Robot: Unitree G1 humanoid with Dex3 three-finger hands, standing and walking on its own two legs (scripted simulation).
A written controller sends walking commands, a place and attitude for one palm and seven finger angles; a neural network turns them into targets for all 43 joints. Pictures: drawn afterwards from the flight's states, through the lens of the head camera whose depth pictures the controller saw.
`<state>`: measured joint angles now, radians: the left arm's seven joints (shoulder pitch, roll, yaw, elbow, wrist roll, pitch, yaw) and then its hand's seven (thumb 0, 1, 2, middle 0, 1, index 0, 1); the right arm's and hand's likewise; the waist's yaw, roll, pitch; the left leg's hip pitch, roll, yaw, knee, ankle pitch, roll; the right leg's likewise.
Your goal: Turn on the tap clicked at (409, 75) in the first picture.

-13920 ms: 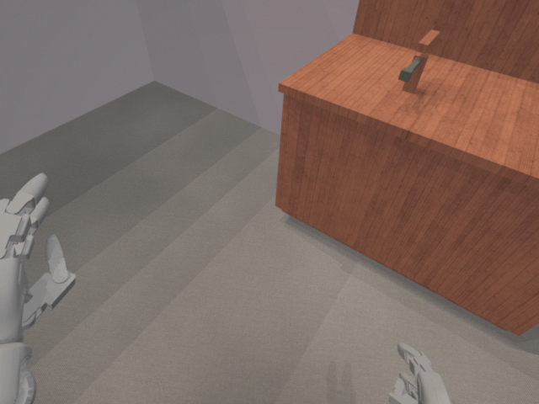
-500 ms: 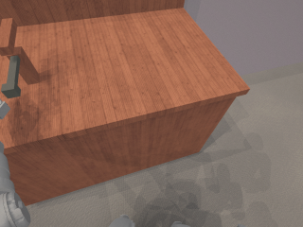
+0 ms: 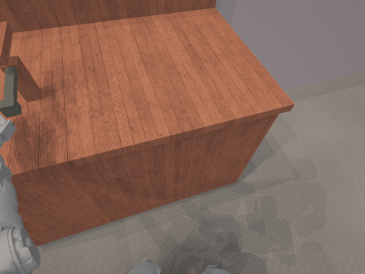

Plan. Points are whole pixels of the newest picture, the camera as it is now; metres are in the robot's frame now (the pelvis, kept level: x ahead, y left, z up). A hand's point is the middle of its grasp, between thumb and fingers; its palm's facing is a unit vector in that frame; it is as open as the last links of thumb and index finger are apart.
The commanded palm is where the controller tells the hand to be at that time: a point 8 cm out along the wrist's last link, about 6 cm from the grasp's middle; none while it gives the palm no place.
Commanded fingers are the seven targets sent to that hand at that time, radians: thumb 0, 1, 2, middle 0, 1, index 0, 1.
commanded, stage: push the lever round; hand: left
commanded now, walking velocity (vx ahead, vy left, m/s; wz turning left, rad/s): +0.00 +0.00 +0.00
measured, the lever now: (10, 107) +0.43 +0.37 +0.10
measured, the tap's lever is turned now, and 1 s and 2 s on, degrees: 3 28 60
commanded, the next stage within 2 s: none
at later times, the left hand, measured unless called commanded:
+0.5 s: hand (33, 118) +0.41 +0.33 +0.09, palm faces +0.62 -0.78 -0.05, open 7.6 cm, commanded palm +0.37 +0.35 +0.09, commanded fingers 0.00 0.90 0.90 -0.15 -0.15 -0.15 -0.15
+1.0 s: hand (53, 112) +0.43 +0.29 +0.09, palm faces +0.72 -0.69 -0.06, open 7.6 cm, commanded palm +0.38 +0.31 +0.09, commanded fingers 0.00 0.90 0.90 -0.15 -0.15 -0.15 -0.15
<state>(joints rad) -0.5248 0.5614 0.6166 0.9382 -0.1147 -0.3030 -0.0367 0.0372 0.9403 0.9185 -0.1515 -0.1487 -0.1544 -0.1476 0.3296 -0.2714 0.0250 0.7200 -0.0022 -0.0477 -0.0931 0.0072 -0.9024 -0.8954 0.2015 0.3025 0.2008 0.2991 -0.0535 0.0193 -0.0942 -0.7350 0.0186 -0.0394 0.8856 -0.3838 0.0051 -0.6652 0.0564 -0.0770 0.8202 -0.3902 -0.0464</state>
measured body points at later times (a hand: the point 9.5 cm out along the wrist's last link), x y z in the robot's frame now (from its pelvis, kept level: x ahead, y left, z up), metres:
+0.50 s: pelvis +0.00 +0.01 +0.00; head +0.06 +0.02 +0.45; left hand +0.37 +0.37 +0.10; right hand +0.08 -0.25 -0.11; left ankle +0.03 +0.11 -0.70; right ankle +0.00 -0.09 -0.70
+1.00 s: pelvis +0.00 +0.00 +0.01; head +0.05 +0.00 +0.45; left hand +0.38 +0.32 +0.10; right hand +0.08 -0.26 -0.12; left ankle +0.03 +0.11 -0.70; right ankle +0.00 -0.09 -0.70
